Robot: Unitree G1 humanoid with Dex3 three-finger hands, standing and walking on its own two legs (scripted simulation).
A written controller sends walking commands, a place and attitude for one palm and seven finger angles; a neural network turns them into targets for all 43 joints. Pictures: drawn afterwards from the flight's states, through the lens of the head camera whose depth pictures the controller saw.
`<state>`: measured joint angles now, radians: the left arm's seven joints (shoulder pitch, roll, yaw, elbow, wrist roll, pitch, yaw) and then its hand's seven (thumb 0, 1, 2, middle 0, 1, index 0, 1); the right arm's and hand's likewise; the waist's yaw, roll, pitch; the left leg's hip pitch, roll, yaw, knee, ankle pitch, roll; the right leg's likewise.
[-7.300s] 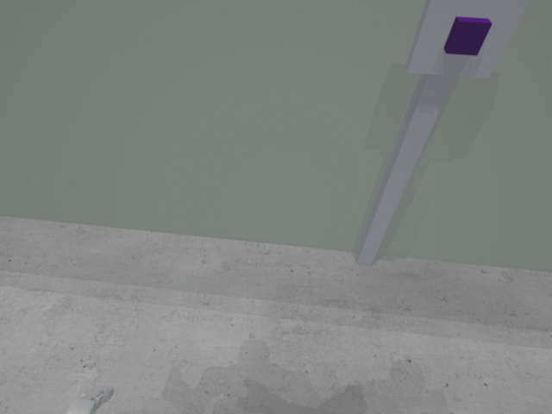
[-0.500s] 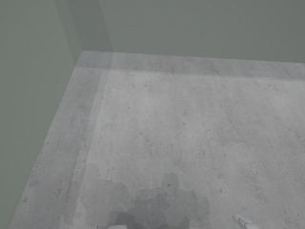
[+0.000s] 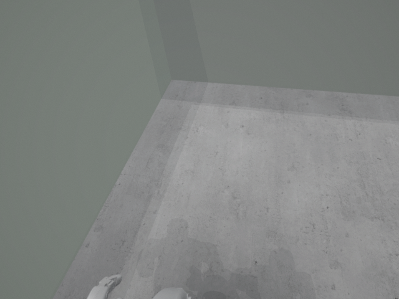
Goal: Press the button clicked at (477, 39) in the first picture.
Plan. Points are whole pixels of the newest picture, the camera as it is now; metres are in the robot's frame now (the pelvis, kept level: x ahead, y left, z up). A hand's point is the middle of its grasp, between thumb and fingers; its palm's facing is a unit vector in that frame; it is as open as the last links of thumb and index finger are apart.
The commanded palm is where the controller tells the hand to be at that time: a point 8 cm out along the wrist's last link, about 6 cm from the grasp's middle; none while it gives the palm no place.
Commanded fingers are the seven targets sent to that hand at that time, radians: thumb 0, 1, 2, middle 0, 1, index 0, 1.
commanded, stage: turn to face it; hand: left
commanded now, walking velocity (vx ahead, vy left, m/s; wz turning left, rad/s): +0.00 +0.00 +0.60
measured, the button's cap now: out of the picture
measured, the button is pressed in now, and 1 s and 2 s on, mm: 0 0 0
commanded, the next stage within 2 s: none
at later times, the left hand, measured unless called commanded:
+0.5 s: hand out of the picture -0.04 +0.26 -0.19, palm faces +0.34 -0.91 -0.25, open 7.4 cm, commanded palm none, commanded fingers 0.00 0.90 0.90 -0.20 -0.30 -0.20 -0.30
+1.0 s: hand out of the picture +0.04 +0.26 -0.14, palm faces +0.50 -0.82 -0.29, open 7.4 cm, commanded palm none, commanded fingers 0.00 0.90 0.90 -0.20 -0.30 -0.20 -0.30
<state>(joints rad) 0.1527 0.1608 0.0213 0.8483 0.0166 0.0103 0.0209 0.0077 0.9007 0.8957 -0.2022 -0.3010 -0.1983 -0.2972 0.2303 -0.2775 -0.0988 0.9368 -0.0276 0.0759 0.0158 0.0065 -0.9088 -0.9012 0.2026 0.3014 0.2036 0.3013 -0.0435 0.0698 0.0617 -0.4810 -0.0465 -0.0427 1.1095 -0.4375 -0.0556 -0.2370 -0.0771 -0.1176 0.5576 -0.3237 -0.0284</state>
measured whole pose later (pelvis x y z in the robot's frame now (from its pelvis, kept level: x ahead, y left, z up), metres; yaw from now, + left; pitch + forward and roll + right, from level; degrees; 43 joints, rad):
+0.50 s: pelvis +0.00 +0.05 -0.01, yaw +17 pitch +0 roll -1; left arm 0.25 0.27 0.07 0.95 0.02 0.08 0.02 0.01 0.90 0.90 -0.20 -0.30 -0.20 -0.30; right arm 0.11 -0.23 -0.05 0.88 -0.02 0.02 0.01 0.00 -0.91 -0.90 0.20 0.30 0.20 0.30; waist 0.03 -0.05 0.10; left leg -0.31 0.00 0.10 0.63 -0.33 0.06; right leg -0.40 -0.15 -0.13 1.08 -0.55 0.09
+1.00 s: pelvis +0.02 +0.02 -0.01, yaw +33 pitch +1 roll +0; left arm 0.10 0.20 0.04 0.83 0.01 0.02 0.03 0.01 0.90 0.90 -0.20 -0.30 -0.20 -0.30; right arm 0.27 -0.24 -0.09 0.94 -0.02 0.06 0.00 0.01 -0.91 -0.90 0.20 0.30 0.21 0.30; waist -0.06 0.05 0.06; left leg -0.39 -0.10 -0.14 0.68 -0.37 0.00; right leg -0.26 -0.02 -0.03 0.55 -0.32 0.02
